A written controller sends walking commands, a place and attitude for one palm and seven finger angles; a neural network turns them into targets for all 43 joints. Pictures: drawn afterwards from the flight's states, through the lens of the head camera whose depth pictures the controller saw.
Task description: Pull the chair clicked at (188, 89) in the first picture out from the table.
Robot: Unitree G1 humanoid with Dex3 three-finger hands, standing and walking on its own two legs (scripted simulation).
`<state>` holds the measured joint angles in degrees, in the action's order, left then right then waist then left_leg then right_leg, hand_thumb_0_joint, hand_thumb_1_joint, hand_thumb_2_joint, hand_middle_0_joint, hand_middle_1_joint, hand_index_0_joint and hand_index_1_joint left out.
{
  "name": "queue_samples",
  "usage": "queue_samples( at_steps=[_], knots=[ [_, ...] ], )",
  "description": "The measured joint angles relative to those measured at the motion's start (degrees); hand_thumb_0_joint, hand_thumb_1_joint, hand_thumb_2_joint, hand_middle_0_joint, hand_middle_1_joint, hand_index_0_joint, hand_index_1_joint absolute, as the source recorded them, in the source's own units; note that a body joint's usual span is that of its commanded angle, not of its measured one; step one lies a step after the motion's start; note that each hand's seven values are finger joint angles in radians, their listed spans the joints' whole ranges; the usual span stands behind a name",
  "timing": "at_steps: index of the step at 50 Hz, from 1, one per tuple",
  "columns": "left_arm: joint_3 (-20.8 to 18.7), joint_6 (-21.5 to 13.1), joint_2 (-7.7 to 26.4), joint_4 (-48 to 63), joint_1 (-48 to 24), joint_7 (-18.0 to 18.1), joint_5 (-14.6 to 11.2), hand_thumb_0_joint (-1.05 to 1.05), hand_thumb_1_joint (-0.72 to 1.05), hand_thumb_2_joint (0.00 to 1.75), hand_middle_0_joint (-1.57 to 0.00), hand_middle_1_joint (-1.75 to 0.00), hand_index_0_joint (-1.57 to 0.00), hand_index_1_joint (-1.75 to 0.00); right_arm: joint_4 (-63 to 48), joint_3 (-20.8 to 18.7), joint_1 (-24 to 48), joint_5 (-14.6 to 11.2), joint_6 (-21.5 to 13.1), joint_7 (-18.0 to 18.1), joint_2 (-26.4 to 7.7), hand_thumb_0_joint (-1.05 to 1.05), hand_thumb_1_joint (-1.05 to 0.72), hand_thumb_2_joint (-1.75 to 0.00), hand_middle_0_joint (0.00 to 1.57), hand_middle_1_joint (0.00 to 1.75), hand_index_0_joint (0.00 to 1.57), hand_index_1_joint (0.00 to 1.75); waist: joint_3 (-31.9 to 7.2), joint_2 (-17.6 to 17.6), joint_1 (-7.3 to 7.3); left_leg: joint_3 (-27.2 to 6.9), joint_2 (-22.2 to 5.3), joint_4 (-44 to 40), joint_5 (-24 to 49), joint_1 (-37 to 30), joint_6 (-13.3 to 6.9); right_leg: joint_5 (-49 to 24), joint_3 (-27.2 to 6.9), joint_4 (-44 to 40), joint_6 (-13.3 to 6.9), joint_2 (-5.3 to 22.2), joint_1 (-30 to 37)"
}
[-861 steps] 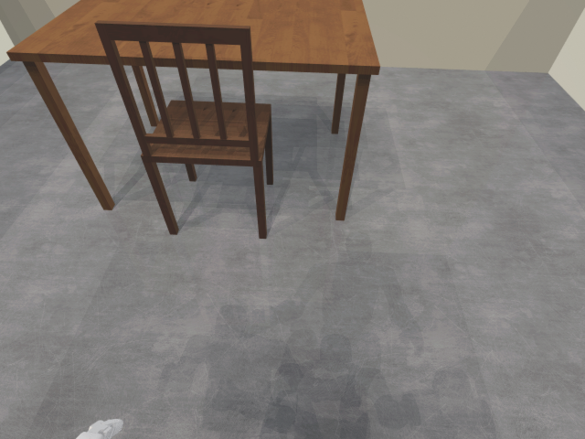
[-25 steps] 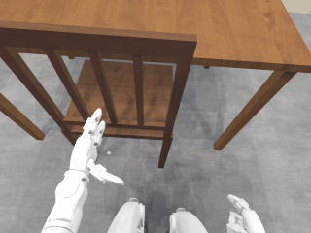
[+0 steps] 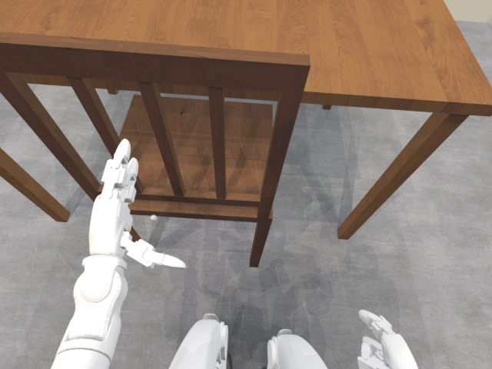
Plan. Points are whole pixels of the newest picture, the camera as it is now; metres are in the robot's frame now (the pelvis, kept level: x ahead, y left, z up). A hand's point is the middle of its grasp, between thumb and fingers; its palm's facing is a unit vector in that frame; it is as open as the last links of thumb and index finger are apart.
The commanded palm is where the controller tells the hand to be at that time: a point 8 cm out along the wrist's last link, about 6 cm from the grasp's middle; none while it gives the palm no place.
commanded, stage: aim the fingers beside a spindle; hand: left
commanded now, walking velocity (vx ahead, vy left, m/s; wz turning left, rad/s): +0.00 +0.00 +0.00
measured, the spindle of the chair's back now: (167, 149) +0.47 +0.16 +0.03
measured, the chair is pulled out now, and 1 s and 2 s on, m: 0.00 0.00 0.00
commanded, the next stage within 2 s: push the fingers through the gap in 0.98 s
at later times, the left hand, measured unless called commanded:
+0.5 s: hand (173, 237) +0.32 +0.13 +0.00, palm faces -0.09 -1.00 +0.01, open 16.9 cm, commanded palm +0.31 +0.19 +0.02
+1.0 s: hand (167, 231) +0.31 +0.13 +0.04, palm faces -0.01 -1.00 -0.04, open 16.9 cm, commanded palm +0.30 +0.20 +0.03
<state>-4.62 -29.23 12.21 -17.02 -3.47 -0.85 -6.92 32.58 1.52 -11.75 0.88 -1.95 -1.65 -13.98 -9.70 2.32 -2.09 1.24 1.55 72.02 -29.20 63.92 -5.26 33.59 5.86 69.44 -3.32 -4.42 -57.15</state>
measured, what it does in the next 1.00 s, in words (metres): stands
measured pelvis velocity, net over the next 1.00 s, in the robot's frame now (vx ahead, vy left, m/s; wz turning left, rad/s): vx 0.00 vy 0.00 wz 0.00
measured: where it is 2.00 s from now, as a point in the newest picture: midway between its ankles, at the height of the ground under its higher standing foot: outside the picture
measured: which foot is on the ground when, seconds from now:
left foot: down 0.00-1.00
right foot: down 0.00-1.00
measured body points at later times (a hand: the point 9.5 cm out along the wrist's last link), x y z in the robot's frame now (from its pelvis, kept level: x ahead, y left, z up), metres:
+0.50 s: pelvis +0.00 +0.00 +0.00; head +0.10 +0.01 +0.44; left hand +0.32 +0.19 +0.00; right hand +0.16 -0.24 -0.11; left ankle +0.04 +0.06 -0.63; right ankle +0.00 -0.09 -0.63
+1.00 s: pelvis +0.00 +0.00 +0.00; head +0.10 +0.01 +0.44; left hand +0.30 +0.19 +0.05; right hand +0.16 -0.25 -0.10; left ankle +0.04 +0.06 -0.63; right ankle +0.00 -0.09 -0.63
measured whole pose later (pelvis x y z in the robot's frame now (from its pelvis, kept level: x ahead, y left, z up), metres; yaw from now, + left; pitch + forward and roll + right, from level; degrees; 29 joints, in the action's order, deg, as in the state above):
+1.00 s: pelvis +0.00 +0.00 +0.00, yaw +0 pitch +20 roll -3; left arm -1.5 -28.6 10.5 -12.9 2.0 -1.5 -7.5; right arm 32.1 1.2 -12.3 0.6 -3.0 -1.0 -14.1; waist -9.5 2.2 -2.1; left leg 1.6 1.3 70.5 -28.8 62.1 -4.9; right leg 33.1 5.4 68.3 -3.6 -4.7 -55.8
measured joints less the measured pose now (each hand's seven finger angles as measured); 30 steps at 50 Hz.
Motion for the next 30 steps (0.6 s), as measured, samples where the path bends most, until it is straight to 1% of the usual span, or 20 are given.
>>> queue_samples(
  at_steps=[1,3,6,8,10,12,14,16,17,19,21,24,26,28,30],
  knots=[
    [-0.9,0.3,0.7,-1.8,-1.5,-0.3,-0.2,-0.01,-0.50,0.30,-0.06,-0.08,-0.06,-0.08,0.2,0.1,0.2,-0.1,0.3,-0.2,-0.1,0.01,-0.90,-0.89,0.20,0.30,0.21,0.30,-0.2,0.1,0.08,-0.2,0.0,0.4,-0.1,0.4,0.0,0.1,0.2,0.3,-0.1,0.0,-0.3],
    [-1.4,2.4,1.6,-5.4,-3.8,-2.2,-1.4,-0.01,-0.50,0.30,-0.06,-0.08,-0.06,-0.08,0.2,0.4,0.3,-0.7,1.0,-0.5,-0.3,0.01,-0.90,-0.89,0.20,0.30,0.21,0.30,-0.5,0.4,0.22,-0.4,0.1,0.8,-0.1,0.9,0.0,0.3,0.5,0.7,-0.1,0.1,-0.7],
    [0.6,6.9,1.0,-8.3,-3.6,-6.1,-3.8,-0.01,-0.49,0.30,-0.05,-0.08,-0.05,-0.07,-0.6,0.5,0.0,-1.8,1.6,-0.4,-0.5,0.01,-0.90,-0.89,0.20,0.30,0.21,0.30,-0.4,0.8,0.22,-0.5,0.2,0.4,0.0,0.7,0.0,0.1,0.5,0.3,-0.1,0.1,-0.5],
    [2.6,8.6,-0.3,-7.0,-0.9,-7.6,-4.4,-0.01,-0.49,0.30,-0.05,-0.08,-0.05,-0.07,-1.3,0.5,-0.2,-2.0,1.4,0.1,-0.5,0.01,-0.90,-0.89,0.20,0.30,0.21,0.30,-0.1,0.8,-0.02,-0.4,0.1,-0.2,0.2,0.1,-0.1,-0.2,0.3,-0.4,0.0,0.0,0.0],
    [4.1,8.3,-1.6,-3.4,2.5,-7.2,-3.9,-0.01,-0.49,0.30,-0.05,-0.08,-0.05,-0.07,-1.7,0.4,-0.4,-1.7,0.7,0.6,-0.3,0.01,-0.90,-0.89,0.21,0.30,0.21,0.30,0.3,0.5,-0.23,-0.1,-0.1,-0.8,0.2,-0.6,0.0,-0.4,0.0,-1.0,0.0,-0.1,0.6],
    [4.5,6.2,-2.2,0.8,5.1,-5.1,-2.8,-0.01,-0.49,0.30,-0.05,-0.08,-0.06,-0.08,-1.7,0.2,-0.5,-1.1,0.0,0.9,0.0,0.01,-0.90,-0.89,0.21,0.30,0.21,0.30,0.5,0.1,-0.31,0.2,-0.2,-1.2,0.2,-1.2,0.0,-0.5,-0.4,-1.3,0.0,-0.3,1.1],
    [3.6,3.2,-1.9,3.4,5.7,-2.4,-1.6,-0.01,-0.49,0.30,-0.06,-0.08,-0.06,-0.08,-1.3,-0.1,-0.5,-0.5,-0.5,0.8,0.1,0.01,-0.90,-0.89,0.20,0.30,0.21,0.30,0.5,-0.1,-0.20,0.3,-0.2,-1.4,0.2,-1.5,0.2,-0.5,-0.5,-1.3,0.0,-0.2,1.3],
    [1.7,0.7,-0.9,3.1,3.8,-0.4,-0.5,-0.01,-0.50,0.30,-0.06,-0.09,-0.06,-0.08,-0.7,-0.1,-0.3,-0.2,-0.5,0.4,0.0,0.01,-0.90,-0.89,0.20,0.30,0.21,0.30,0.1,0.0,0.02,0.1,-0.1,-1.0,0.2,-1.2,0.2,-0.3,-0.2,-0.9,-0.1,-0.1,1.1],
    [0.6,0.0,-0.3,1.8,2.1,-0.1,-0.3,-0.01,-0.50,0.30,-0.06,-0.09,-0.06,-0.08,-0.3,-0.1,-0.1,-0.2,-0.3,0.2,-0.1,0.01,-0.90,-0.89,0.20,0.30,0.21,0.30,-0.1,0.2,0.12,-0.1,-0.1,-0.6,0.2,-0.8,0.2,-0.2,0.0,-0.5,-0.2,-0.1,0.8],
    [-0.7,0.5,0.9,-2.3,-1.4,-0.8,-0.6,-0.01,-0.50,0.30,-0.06,-0.08,-0.06,-0.08,0.2,0.2,0.2,-0.4,0.2,-0.3,-0.4,0.01,-0.90,-0.89,0.20,0.30,0.21,0.30,-0.5,0.5,0.29,-0.4,0.0,0.3,0.0,0.1,0.2,0.1,0.4,0.3,-0.3,0.0,0.0],
    [-0.6,3.0,1.4,-6.4,-3.8,-2.9,-1.8,-0.01,-0.50,0.30,-0.06,-0.08,-0.06,-0.08,0.1,0.4,0.4,-1.1,0.8,-0.5,-0.7,0.01,-0.90,-0.89,0.20,0.30,0.21,0.30,-0.6,0.7,0.35,-0.6,0.1,0.8,0.0,0.8,0.2,0.2,0.7,0.8,-0.3,0.1,-0.6],
    [2.3,7.4,0.1,-8.3,-3.2,-6.3,-3.6,-0.01,-0.49,0.30,-0.05,-0.08,-0.05,-0.07,-0.8,0.4,0.2,-2.0,1.3,-0.3,-0.8,0.01,-0.90,-0.89,0.20,0.30,0.21,0.30,0.0,1.0,0.15,-0.7,0.2,0.5,0.2,0.8,0.1,0.0,0.8,0.4,-0.3,0.2,-0.5],
    [4.6,8.6,-1.4,-6.0,-0.4,-6.8,-3.6,-0.01,-0.49,0.30,-0.05,-0.08,-0.05,-0.07,-1.6,0.3,-0.1,-2.0,1.0,0.2,-0.7,0.01,-0.90,-0.89,0.20,0.30,0.21,0.30,0.4,1.1,-0.14,-0.5,0.1,0.0,0.4,0.3,0.1,-0.2,0.5,-0.1,-0.2,0.1,-0.2],
    [5.9,7.8,-2.7,-2.0,2.7,-5.5,-2.7,-0.01,-0.49,0.30,-0.05,-0.08,-0.05,-0.07,-1.8,0.2,-0.3,-1.5,0.4,0.6,-0.4,0.01,-0.90,-0.89,0.20,0.30,0.21,0.30,0.7,0.8,-0.34,0.0,-0.1,-0.7,0.4,-0.4,0.2,-0.5,0.0,-0.7,-0.1,-0.1,0.3],
    [5.5,5.2,-3.0,1.6,4.6,-2.9,-1.3,-0.01,-0.49,0.30,-0.06,-0.08,-0.06,-0.08,-1.6,0.0,-0.5,-0.8,-0.1,0.8,0.0,0.01,-0.90,-0.89,0.20,0.30,0.21,0.30,0.7,0.2,-0.32,0.4,-0.2,-1.3,0.5,-1.0,0.3,-0.6,-0.6,-0.9,-0.2,-0.2,0.7]
  ],
)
